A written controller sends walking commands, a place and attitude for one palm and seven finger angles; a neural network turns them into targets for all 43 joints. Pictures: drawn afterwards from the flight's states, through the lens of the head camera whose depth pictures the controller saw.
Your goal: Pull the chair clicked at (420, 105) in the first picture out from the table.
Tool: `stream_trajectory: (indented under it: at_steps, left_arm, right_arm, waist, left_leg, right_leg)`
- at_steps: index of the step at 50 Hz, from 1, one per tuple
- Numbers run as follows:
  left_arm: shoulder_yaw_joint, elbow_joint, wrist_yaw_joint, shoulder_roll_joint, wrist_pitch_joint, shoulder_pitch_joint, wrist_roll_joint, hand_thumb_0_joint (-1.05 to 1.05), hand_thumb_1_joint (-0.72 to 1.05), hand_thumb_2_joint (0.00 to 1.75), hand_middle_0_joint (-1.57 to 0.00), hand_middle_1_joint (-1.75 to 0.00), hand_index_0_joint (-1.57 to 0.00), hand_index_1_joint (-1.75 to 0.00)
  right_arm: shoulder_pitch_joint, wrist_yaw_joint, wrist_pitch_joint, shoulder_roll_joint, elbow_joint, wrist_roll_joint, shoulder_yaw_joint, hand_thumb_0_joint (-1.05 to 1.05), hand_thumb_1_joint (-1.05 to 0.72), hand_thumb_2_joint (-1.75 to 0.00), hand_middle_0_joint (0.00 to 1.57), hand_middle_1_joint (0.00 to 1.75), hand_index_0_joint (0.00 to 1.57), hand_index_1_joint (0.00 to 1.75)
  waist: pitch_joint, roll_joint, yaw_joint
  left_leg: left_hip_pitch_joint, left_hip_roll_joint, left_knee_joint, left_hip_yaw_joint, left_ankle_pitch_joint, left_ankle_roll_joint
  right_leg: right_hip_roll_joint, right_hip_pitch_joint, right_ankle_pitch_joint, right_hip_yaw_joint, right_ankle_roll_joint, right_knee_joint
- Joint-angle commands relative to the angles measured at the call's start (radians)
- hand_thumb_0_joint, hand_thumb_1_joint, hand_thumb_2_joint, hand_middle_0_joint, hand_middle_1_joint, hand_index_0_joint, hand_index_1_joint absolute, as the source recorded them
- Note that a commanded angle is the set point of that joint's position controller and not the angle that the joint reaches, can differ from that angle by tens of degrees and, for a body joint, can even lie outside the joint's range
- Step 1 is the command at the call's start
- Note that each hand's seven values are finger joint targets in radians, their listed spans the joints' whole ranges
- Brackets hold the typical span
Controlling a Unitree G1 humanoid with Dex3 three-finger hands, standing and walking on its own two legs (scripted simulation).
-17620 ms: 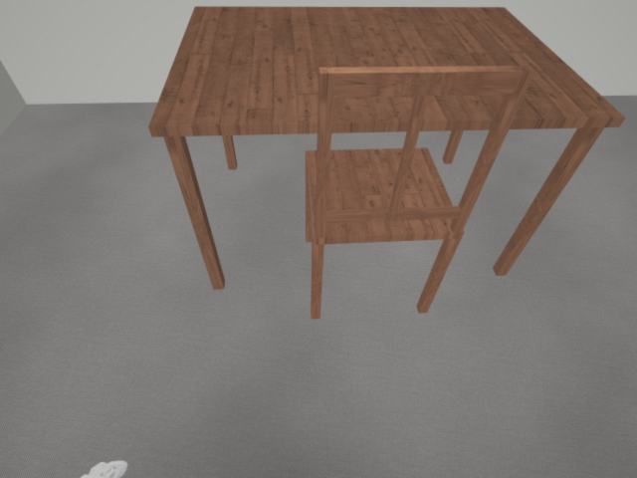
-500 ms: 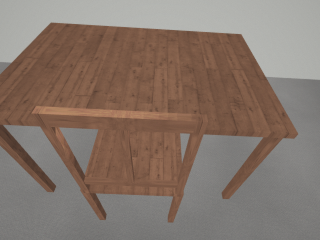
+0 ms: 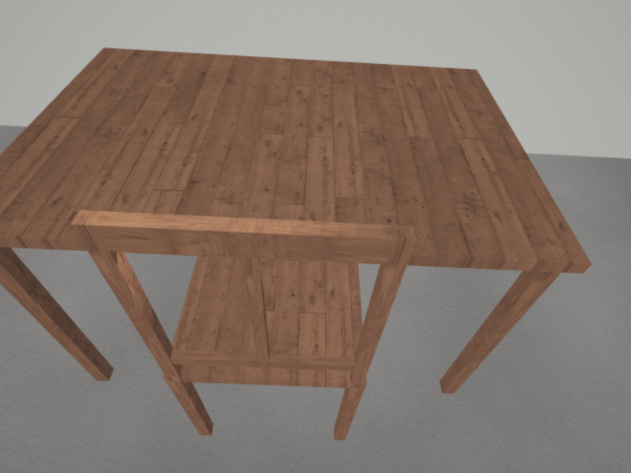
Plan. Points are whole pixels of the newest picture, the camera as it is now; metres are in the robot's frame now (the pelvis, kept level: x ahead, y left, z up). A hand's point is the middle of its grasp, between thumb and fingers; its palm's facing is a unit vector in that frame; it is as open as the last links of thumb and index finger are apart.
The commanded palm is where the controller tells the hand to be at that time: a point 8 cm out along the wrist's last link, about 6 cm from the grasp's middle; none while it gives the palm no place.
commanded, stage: look again from close up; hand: left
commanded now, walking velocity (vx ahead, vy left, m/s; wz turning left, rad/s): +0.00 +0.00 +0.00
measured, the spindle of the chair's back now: (258, 314) +0.37 +0.11 -0.08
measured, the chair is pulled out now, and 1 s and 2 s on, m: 0.00 0.00 0.00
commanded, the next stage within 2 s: shuffle to correct the standing spot in 0.22 s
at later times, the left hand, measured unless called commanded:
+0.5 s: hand out of the picture -0.02 +0.16 -0.18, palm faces +0.01 -0.99 -0.15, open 7.4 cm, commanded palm none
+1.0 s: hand out of the picture +0.01 +0.09 -0.18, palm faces -0.01 -0.98 -0.22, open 7.3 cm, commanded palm none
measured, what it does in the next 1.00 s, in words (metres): steps on the spot: right foot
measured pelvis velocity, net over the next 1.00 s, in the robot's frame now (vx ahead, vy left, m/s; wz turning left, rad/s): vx -0.03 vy -0.08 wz -0.02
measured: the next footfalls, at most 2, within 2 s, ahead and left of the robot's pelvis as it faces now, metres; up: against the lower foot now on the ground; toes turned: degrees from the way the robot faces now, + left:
right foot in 0.78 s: -0.01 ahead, -0.18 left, +0.00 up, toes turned -3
left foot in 1.18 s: -0.01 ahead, +0.03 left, +0.00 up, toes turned -1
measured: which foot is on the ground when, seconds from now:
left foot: down 0.00-0.88, up 0.90-1.00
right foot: down 0.00-0.50, up 0.52-0.76, down 0.78-1.00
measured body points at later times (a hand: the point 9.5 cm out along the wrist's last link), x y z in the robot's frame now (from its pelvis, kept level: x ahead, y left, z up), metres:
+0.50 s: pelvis -0.01 +0.00 +0.00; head +0.01 +0.02 +0.45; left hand -0.02 +0.21 -0.17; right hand -0.05 -0.20 -0.16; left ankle -0.05 +0.06 -0.74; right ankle -0.04 -0.12 -0.74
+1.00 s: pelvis -0.03 -0.08 -0.01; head +0.00 -0.08 +0.44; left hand +0.01 +0.15 -0.16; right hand -0.02 -0.33 -0.17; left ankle -0.07 +0.04 -0.73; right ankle -0.05 -0.17 -0.74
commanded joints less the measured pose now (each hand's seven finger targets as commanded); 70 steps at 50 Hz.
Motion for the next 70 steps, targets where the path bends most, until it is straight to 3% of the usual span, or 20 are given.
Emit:
stream_trajectory:
  at_steps: [1, 16, 22, 30, 34, 37, 39, 43, 45, 52, 55, 57, 60, 61, 62, 63, 64, 66, 69, 70]
  left_arm:
    - [0.007, -0.022, 0.007, 0.062, -0.012, 0.086, -0.001, 0.0, 0.9, 0.9, -0.2, -0.3, -0.2, -0.3]
    - [0.007, -0.017, 0.008, 0.059, -0.011, 0.09, -0.001, 0.0, 0.9, 0.9, -0.2, -0.3, -0.2, -0.3]
    - [0.015, -0.03, 0.006, 0.061, 0.013, 0.078, -0.001, 0.0, 0.9, 0.9, -0.2, -0.3, -0.2, -0.3]
    - [0.053, -0.078, 0.003, 0.085, 0.057, 0.032, 0.022, 0.0, 0.9, 0.9, -0.2, -0.3, -0.2, -0.3]
    - [0.064, -0.097, -0.002, 0.085, 0.057, 0.035, 0.021, 0.0, 0.9, 0.9, -0.2, -0.3, -0.2, -0.3]
    - [0.068, -0.101, -0.006, 0.098, 0.057, 0.051, 0.027, 0.0, 0.9, 0.9, -0.2, -0.3, -0.2, -0.3]
    - [0.068, -0.113, -0.005, 0.13, 0.051, 0.035, 0.031, 0.0, 0.9, 0.9, -0.2, -0.3, -0.2, -0.3]
    - [0.061, -0.11, 0.002, 0.171, 0.015, 0.01, 0.021, 0.0, 0.9, 0.9, -0.2, -0.3, -0.2, -0.3]
    - [0.057, -0.103, 0.01, 0.192, 0.001, 0.003, 0.015, 0.0, 0.9, 0.9, -0.2, -0.3, -0.2, -0.3]
    - [0.07, -0.104, 0.025, 0.215, -0.004, -0.005, 0.026, 0.0, 0.9, 0.9, -0.2, -0.3, -0.2, -0.3]
    - [0.072, -0.129, 0.024, 0.222, 0.003, -0.049, 0.024, 0.0, 0.9, 0.9, -0.2, -0.3, -0.2, -0.3]
    - [0.066, -0.147, 0.021, 0.218, 0.009, -0.096, 0.016, 0.0, 0.9, 0.9, -0.2, -0.3, -0.2, -0.3]
    - [0.047, -0.156, 0.01, 0.146, 0.021, -0.083, 0.01, 0.0, 0.9, 0.9, -0.2, -0.3, -0.2, -0.3]
    - [0.057, -0.064, 0.028, 0.186, -0.004, 0.089, 0.005, 0.0, 0.9, 0.9, -0.2, -0.3, -0.2, -0.3]
    - [0.059, -0.121, 0.014, 0.257, -0.008, 0.031, 0.021, 0.0, 0.9, 0.9, -0.2, -0.3, -0.2, -0.3]
    - [0.064, -0.143, 0.006, 0.255, -0.008, -0.022, 0.027, 0.0, 0.9, 0.9, -0.2, -0.3, -0.2, -0.3]
    - [0.068, -0.172, 0.007, 0.251, -0.01, -0.085, 0.028, 0.0, 0.9, 0.9, -0.2, -0.3, -0.2, -0.3]
    - [0.067, -0.187, 0.006, 0.226, -0.012, -0.134, 0.026, 0.0, 0.9, 0.9, -0.2, -0.3, -0.2, -0.3]
    - [0.048, -0.17, 0.0, 0.135, 0.01, -0.064, 0.016, 0.0, 0.9, 0.9, -0.2, -0.3, -0.2, -0.3]
    - [0.045, -0.155, 0.0, 0.133, 0.018, -0.048, 0.022, 0.0, 0.9, 0.9, -0.2, -0.3, -0.2, -0.3]
  right_arm:
    - [0.104, -0.006, -0.007, -0.095, -0.005, 0.004, -0.012, 0.0, -0.9, -0.9, 0.2, 0.3, 0.2, 0.3]
    - [0.105, -0.006, -0.008, -0.09, -0.003, 0.005, -0.013, 0.0, -0.9, -0.9, 0.2, 0.3, 0.2, 0.3]
    - [0.084, -0.017, 0.006, -0.113, -0.011, 0.007, -0.028, 0.0, -0.9, -0.9, 0.2, 0.3, 0.2, 0.3]
    - [-0.002, -0.025, 0.028, -0.16, -0.046, -0.004, -0.063, 0.0, -0.9, -0.9, 0.2, 0.3, 0.2, 0.3]
    - [-0.046, -0.019, 0.038, -0.193, -0.065, -0.009, -0.081, 0.0, -0.9, -0.9, 0.2, 0.3, 0.2, 0.3]
    - [-0.055, -0.014, 0.051, -0.209, -0.074, -0.007, -0.094, 0.0, -0.9, -0.9, 0.2, 0.3, 0.2, 0.3]
    - [-0.031, -0.009, 0.059, -0.183, -0.085, -0.004, -0.099, 0.0, -0.9, -0.9, 0.2, 0.3, 0.2, 0.3]
    - [-0.024, 0.008, 0.059, -0.096, -0.097, 0.001, -0.071, 0.0, -0.9, -0.9, 0.2, 0.3, 0.2, 0.3]
    - [-0.053, 0.013, 0.063, -0.083, -0.099, 0.005, -0.06, 0.0, -0.9, -0.9, 0.2, 0.3, 0.2, 0.3]
    - [-0.068, 0.009, 0.069, -0.113, -0.118, 0.011, -0.052, 0.0, -0.9, -0.9, 0.2, 0.3, 0.2, 0.3]
    - [-0.041, 0.015, 0.068, -0.104, -0.127, 0.012, -0.05, 0.0, -0.9, -0.9, 0.2, 0.3, 0.2, 0.3]
    - [0.017, 0.019, 0.058, -0.091, -0.113, 0.01, -0.043, 0.0, -0.9, -0.9, 0.2, 0.3, 0.2, 0.3]
    - [-0.032, 0.017, 0.044, -0.144, -0.126, -0.003, -0.048, 0.0, -0.9, -0.9, 0.2, 0.3, 0.2, 0.3]
    - [-0.216, 0.026, 0.054, -0.218, -0.239, -0.002, -0.057, 0.0, -0.9, -0.9, 0.2, 0.3, 0.2, 0.3]
    - [-0.156, 0.041, 0.071, -0.126, -0.277, -0.012, -0.05, 0.0, -0.9, -0.9, 0.2, 0.3, 0.2, 0.3]
    - [-0.117, 0.042, 0.072, -0.128, -0.267, -0.02, -0.055, 0.0, -0.9, -0.9, 0.2, 0.3, 0.2, 0.3]
    - [-0.053, 0.045, 0.074, -0.132, -0.264, -0.023, -0.056, 0.0, -0.9, -0.9, 0.2, 0.3, 0.2, 0.3]
    - [0.038, 0.046, 0.057, -0.126, -0.248, -0.017, -0.048, 0.0, -0.9, -0.9, 0.2, 0.3, 0.2, 0.3]
    - [0.005, 0.035, 0.03, -0.194, -0.274, -0.027, -0.048, 0.0, -0.9, -0.9, 0.2, 0.3, 0.2, 0.3]
    - [-0.018, 0.026, 0.03, -0.207, -0.279, -0.025, -0.049, 0.0, -0.9, -0.9, 0.2, 0.3, 0.2, 0.3]
  waist:
    - [0.086, 0.022, 0.0]
    - [0.083, 0.031, 0.0]
    - [0.084, 0.069, -0.004]
    - [0.084, 0.074, 0.009]
    - [0.034, 0.079, 0.015]
    - [0.046, 0.086, 0.013]
    - [0.044, -0.014, -0.01]
    - [-0.061, -0.089, -0.019]
    - [-0.036, -0.096, 0.001]
    - [-0.005, -0.064, 0.036]
    - [-0.02, -0.054, 0.014]
    - [-0.033, -0.04, -0.018]
    - [0.052, 0.127, 0.019]
    - [0.103, 0.166, 0.088]
    - [0.085, -0.002, 0.047]
    - [0.114, 0.003, 0.012]
    - [0.068, -0.016, -0.021]
    - [0.048, -0.033, -0.063]
    - [0.061, 0.283, 0.001]
    - [0.086, 0.29, 0.011]
  left_leg:
    - [0.029, 0.17, -0.056, -0.161, 0.357, -0.018]
    - [0.031, 0.17, -0.062, -0.163, 0.348, -0.019]
    - [0.046, 0.244, -0.07, -0.215, 0.453, -0.007]
    - [-0.08, 0.401, -0.065, -0.276, 0.468, 0.133]
    - [-0.055, 0.373, 0.022, -0.213, 0.568, 0.098]
    - [-0.109, 0.322, 0.083, -0.173, 0.455, 0.041]
    - [-0.166, 0.234, 0.129, -0.134, 0.271, -0.01]
    - [-0.128, 0.105, 0.236, -0.033, 0.055, -0.066]
    - [-0.198, 0.075, 0.272, -0.043, -0.134, -0.086]
    - [-0.308, 0.073, 0.347, -0.112, -0.191, -0.099]
    - [-0.22, 0.075, 0.239, -0.12, -0.117, -0.097]
    - [-0.053, 0.067, 0.028, -0.095, 0.066, -0.089]
    - [-0.06, 0.19, -0.06, -0.221, 0.139, -0.015]
    - [-0.223, 0.162, 0.207, -0.099, -0.009, -0.071]
    - [-0.283, 0.044, 0.295, -0.089, -0.159, -0.084]
    - [-0.242, 0.067, 0.348, -0.097, -0.144, -0.083]
    - [-0.19, 0.077, 0.332, -0.088, -0.108, -0.082]
    - [-0.083, 0.073, 0.18, -0.092, -0.027, -0.078]
    - [-0.201, 0.253, -0.11, -0.402, 0.014, 0.009]
    - [-0.19, 0.281, -0.142, -0.448, 0.102, 0.021]
  right_leg:
    - [-0.103, -0.098, 0.196, 0.087, -0.035, -0.041]
    - [-0.102, -0.101, 0.184, 0.089, -0.032, -0.04]
    - [-0.074, -0.155, 0.111, 0.052, -0.012, 0.033]
    - [-0.075, -0.281, -0.213, 0.027, 0.006, 0.451]
    - [-0.073, -0.247, -0.142, -0.005, 0.003, 0.342]
    - [-0.058, -0.183, 0.049, -0.009, -0.009, 0.187]
    - [-0.094, -0.145, 0.289, 0.056, -0.035, 0.12]
    - [-0.207, -0.081, 0.362, 0.169, -0.072, 0.013]
    - [-0.252, -0.025, 0.422, 0.222, -0.078, -0.051]
    - [-0.321, 0.101, 0.721, 0.252, -0.171, -0.002]
    - [-0.313, 0.03, 0.58, 0.222, -0.198, 0.005]
    - [-0.252, -0.074, 0.383, 0.16, -0.131, 0.027]
    - [-0.086, -0.194, -0.008, 0.056, -0.024, 0.038]
    - [-0.185, -0.078, 0.09, 0.099, -0.005, -0.002]
    - [-0.283, -0.142, -0.195, 0.302, -0.067, -0.129]
    - [-0.323, -0.239, -0.35, 0.327, -0.132, -0.172]
    - [-0.305, -0.245, -0.307, 0.272, -0.162, -0.156]
    - [-0.214, -0.302, -0.251, 0.127, -0.112, -0.036]
    - [-0.026, -0.216, -0.192, -0.063, -0.018, 0.256]
    - [-0.022, -0.241, -0.23, -0.056, -0.014, 0.344]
